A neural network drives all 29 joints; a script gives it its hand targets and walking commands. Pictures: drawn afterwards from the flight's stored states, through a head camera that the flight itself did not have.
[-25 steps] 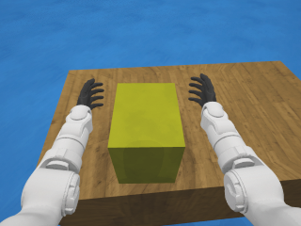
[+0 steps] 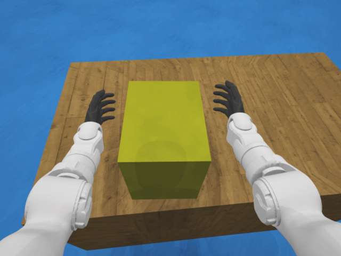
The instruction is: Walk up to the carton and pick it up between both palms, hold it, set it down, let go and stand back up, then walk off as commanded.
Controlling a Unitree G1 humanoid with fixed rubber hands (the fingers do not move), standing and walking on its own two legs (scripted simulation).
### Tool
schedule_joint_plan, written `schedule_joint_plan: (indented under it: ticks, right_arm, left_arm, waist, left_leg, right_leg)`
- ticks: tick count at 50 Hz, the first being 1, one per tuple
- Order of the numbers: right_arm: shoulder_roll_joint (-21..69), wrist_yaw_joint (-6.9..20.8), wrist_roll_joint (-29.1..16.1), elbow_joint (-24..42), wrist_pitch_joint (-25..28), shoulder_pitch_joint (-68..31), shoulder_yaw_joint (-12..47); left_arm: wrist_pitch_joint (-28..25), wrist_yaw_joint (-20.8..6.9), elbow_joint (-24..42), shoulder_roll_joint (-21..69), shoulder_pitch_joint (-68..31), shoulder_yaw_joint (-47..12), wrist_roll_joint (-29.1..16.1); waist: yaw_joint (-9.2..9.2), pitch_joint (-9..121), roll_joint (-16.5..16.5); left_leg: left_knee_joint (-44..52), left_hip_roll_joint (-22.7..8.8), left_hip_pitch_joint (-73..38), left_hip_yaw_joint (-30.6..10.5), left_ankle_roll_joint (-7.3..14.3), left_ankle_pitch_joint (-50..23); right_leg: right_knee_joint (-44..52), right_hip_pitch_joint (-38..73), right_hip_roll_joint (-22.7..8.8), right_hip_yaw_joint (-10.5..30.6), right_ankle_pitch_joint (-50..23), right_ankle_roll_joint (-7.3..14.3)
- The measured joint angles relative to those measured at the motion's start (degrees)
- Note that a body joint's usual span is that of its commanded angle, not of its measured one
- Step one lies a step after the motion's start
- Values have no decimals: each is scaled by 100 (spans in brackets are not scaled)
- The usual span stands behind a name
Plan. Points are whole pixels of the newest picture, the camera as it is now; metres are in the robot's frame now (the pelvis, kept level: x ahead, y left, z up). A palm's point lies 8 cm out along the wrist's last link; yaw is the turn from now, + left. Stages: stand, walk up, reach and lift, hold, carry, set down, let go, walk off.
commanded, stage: reach and lift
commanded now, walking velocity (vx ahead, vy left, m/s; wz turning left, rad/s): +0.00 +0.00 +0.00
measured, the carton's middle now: (164, 142) +0.44 +0.03 -0.04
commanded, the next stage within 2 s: none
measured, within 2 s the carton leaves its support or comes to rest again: neither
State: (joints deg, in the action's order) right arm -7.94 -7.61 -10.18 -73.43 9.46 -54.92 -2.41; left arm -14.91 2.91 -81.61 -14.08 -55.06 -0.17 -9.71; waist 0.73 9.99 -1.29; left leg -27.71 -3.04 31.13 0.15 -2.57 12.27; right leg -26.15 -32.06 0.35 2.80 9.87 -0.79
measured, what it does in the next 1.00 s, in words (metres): stands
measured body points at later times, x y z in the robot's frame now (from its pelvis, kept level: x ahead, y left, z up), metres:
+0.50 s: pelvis +0.01 +0.01 -0.01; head +0.14 +0.02 +0.42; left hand +0.46 +0.20 +0.00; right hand +0.47 -0.15 +0.02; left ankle +0.00 +0.14 -0.73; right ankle +0.02 -0.13 -0.73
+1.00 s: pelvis +0.00 +0.01 -0.01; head +0.14 +0.01 +0.42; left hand +0.45 +0.16 -0.01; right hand +0.46 -0.13 +0.01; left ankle +0.00 +0.14 -0.73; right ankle +0.02 -0.13 -0.73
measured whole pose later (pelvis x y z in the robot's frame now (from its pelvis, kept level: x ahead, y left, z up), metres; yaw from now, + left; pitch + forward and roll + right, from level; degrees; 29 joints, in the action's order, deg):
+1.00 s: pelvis +0.00 +0.01 -0.01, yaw +0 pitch +25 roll -1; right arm -1.4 -4.6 19.5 -76.2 30.8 -54.6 -32.7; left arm -32.4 4.0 -84.8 -6.6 -54.8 20.8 7.9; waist -0.4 8.7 1.1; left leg -31.7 -3.1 43.3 0.0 -1.6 13.2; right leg -27.0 -42.7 0.4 2.8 9.2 -1.7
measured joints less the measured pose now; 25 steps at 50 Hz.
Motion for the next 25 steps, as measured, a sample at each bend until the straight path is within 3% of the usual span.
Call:
schedule_joint_plan:
  ticks: [11, 25]
  right_arm:
    - [0, 138, 0, -272, 753, 0, -16]
    - [0, 216, -1, -279, 1410, 1, -120]
  left_arm:
    - [-789, 35, -320, 0, -1, 0, 0]
    - [-1228, 10, -322, 45, 0, 8, 0]
  waist:
    - [-120, 305, 40]
    - [-124, 425, 181]
  left_leg:
    - [-287, 0, 1155, -15, 19, -13]
    - [-403, -1, 1640, -20, 31, 50]
  right_leg:
    - [-84, -1057, 3, 0, -114, -44]
    - [-87, -1487, 3, -1, -95, -74]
